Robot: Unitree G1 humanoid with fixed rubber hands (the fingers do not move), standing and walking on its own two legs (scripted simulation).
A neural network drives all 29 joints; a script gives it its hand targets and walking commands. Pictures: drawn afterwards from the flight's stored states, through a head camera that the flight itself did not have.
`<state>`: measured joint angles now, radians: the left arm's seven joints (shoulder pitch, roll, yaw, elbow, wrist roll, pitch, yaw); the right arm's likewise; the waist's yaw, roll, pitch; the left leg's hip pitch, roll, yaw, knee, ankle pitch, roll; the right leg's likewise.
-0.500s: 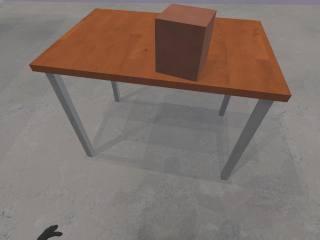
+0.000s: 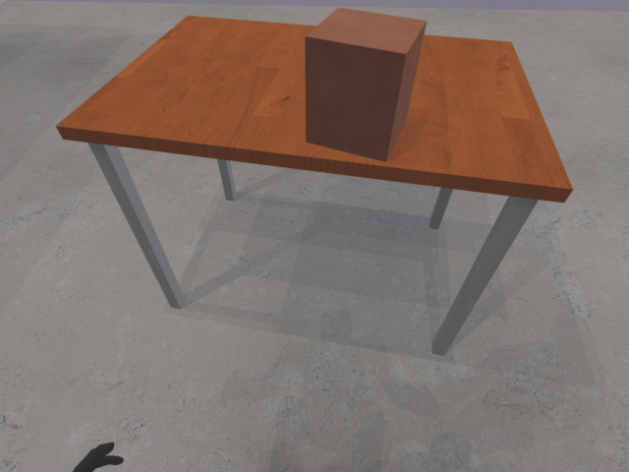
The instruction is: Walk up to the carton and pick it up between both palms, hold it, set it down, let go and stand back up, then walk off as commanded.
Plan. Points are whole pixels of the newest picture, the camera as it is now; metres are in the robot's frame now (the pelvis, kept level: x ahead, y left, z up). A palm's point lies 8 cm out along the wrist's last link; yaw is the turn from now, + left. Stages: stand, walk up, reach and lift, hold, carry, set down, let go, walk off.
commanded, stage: stand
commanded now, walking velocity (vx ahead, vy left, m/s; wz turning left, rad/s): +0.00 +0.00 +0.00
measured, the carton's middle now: (362, 85) +0.77 -0.05 +0.12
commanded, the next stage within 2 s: none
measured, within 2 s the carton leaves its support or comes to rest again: neither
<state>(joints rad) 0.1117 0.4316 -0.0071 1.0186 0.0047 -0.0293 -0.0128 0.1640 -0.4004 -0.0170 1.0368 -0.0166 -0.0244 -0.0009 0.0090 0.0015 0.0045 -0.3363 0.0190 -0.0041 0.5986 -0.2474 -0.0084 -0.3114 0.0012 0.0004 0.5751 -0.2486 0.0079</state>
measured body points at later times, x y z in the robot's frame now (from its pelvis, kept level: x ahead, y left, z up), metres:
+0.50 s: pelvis +0.00 +0.00 +0.00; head -0.01 +0.01 +0.45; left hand +0.11 +0.33 -0.11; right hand +0.09 -0.32 -0.11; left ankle +0.05 +0.12 -0.73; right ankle +0.04 -0.13 -0.73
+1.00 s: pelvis +0.00 +0.00 +0.00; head +0.00 +0.00 +0.45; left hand +0.11 +0.33 -0.11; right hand +0.09 -0.32 -0.11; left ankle +0.05 +0.12 -0.73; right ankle +0.04 -0.13 -0.73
